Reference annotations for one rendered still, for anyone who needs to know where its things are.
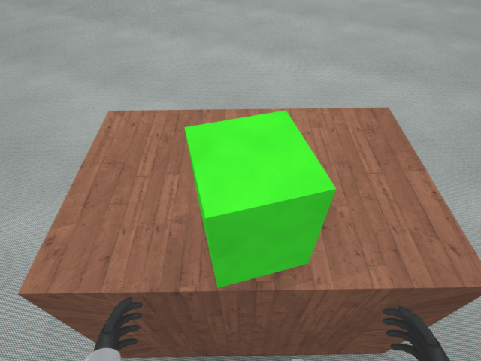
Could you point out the carton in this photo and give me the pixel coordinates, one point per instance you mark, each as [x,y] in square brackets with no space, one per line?
[262,192]

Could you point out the robot left hand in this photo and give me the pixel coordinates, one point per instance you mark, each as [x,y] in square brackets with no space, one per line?
[111,332]

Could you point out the pedestal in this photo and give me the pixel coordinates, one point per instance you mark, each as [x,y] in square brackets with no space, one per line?
[131,226]

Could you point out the robot right hand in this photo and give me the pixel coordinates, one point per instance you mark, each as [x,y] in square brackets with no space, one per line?
[425,347]

